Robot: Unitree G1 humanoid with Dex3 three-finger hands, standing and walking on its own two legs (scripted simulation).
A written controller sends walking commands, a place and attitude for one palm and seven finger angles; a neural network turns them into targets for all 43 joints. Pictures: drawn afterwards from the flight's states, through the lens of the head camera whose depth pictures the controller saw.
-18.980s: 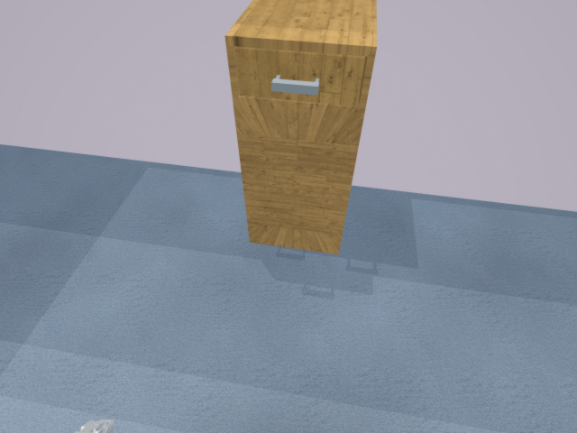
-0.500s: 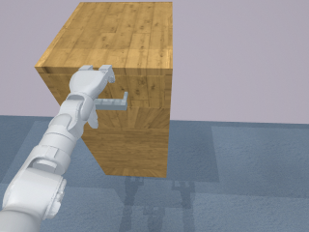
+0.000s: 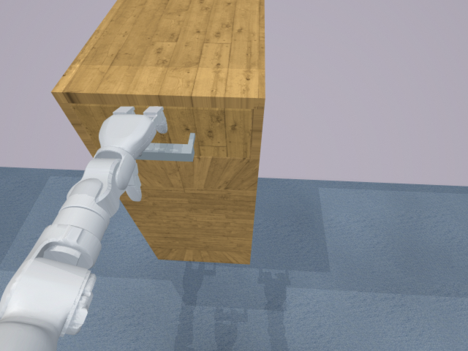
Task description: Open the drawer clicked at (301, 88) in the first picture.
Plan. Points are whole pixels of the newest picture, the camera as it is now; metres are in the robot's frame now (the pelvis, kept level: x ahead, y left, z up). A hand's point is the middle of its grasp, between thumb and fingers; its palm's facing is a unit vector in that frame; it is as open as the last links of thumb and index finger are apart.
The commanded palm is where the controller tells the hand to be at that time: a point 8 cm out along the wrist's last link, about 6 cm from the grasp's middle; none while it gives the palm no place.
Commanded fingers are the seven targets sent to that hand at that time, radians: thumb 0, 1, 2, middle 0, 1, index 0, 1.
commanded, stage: lower the fingers behind the handle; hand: left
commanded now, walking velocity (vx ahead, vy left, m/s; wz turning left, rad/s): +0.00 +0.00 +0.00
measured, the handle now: (164, 144) +0.51 +0.15 +0.04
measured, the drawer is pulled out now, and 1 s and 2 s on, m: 0.00 0.00 0.00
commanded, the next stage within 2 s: lift the fingers back up to retry in 1.22 s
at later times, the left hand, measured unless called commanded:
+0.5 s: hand (143, 151) +0.47 +0.18 +0.06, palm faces +0.00 -0.04 -1.00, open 13.7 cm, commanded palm +0.45 +0.18 +0.09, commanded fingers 0.00 -0.50 0.30 -0.30 -1.20 -0.30 -1.20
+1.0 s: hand (144, 158) +0.47 +0.18 +0.04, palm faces +0.01 +0.00 -1.00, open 13.8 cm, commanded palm +0.44 +0.17 +0.07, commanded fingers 0.00 -0.50 0.30 -0.30 -1.20 -0.30 -1.20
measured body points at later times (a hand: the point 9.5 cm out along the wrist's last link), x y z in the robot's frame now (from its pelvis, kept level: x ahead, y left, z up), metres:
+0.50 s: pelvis -0.01 +0.01 -0.01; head +0.05 +0.01 +0.44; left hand +0.46 +0.18 +0.11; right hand +0.03 -0.25 -0.14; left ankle -0.01 +0.10 -0.72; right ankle -0.02 -0.09 -0.72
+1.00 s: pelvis -0.02 +0.02 -0.02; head +0.05 +0.02 +0.42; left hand +0.46 +0.18 +0.10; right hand +0.00 -0.25 -0.15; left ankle -0.01 +0.10 -0.72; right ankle -0.02 -0.09 -0.72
